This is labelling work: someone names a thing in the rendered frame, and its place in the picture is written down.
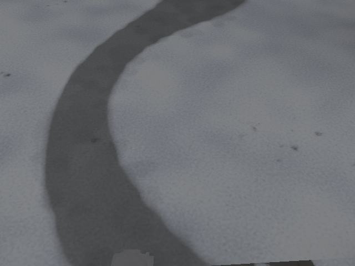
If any left robot thigh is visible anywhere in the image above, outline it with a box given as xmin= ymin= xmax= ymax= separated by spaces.
xmin=112 ymin=249 xmax=154 ymax=266

